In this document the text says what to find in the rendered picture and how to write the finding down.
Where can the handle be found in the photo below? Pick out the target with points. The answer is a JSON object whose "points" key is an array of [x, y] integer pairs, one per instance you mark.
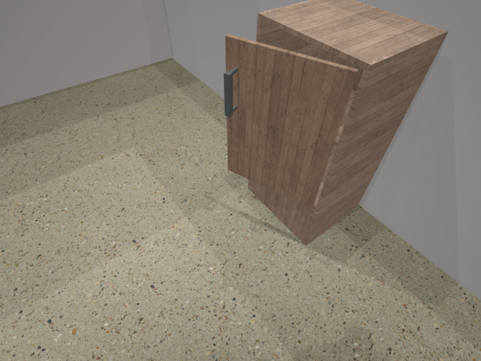
{"points": [[228, 92]]}

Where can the cupboard door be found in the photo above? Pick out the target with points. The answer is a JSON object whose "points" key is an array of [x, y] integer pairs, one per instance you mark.
{"points": [[289, 110]]}

